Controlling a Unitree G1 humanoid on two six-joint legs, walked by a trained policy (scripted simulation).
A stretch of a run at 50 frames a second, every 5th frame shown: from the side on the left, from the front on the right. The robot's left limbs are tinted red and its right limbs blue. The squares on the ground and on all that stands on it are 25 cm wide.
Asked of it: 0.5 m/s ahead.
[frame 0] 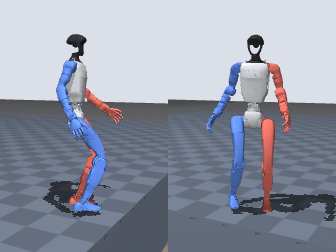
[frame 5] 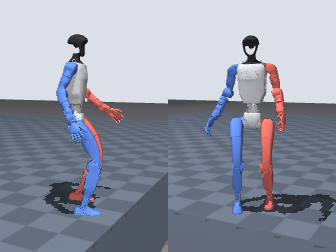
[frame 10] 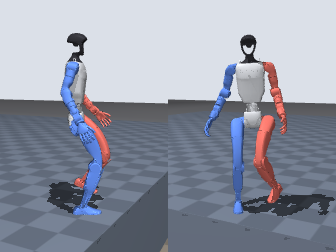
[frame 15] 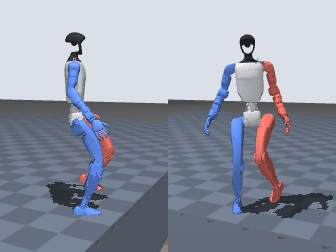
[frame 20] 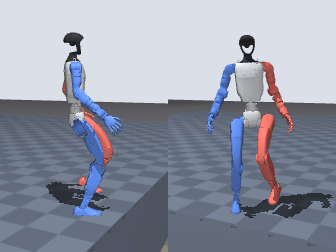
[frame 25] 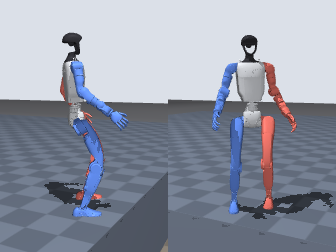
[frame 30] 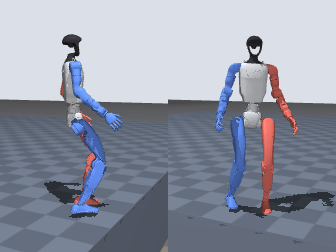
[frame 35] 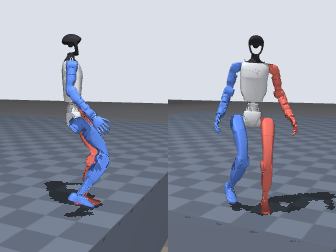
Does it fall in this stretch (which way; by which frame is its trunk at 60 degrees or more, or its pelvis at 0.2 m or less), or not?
no
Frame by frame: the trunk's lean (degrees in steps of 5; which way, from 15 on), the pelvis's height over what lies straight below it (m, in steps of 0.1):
0: 0, 0.8
5: 0, 0.7
10: 5, 0.8
15: 5, 0.8
20: 5, 0.8
25: 5, 0.8
30: 0, 0.7
35: 5, 0.8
